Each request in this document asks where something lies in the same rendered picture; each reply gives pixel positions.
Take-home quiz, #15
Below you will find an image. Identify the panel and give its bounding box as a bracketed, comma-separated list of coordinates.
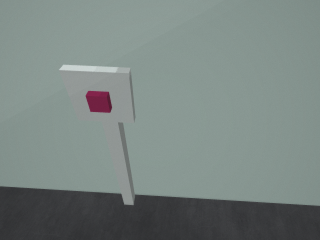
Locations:
[59, 65, 136, 205]

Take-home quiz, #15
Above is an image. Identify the button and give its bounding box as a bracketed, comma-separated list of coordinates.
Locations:
[86, 91, 112, 113]

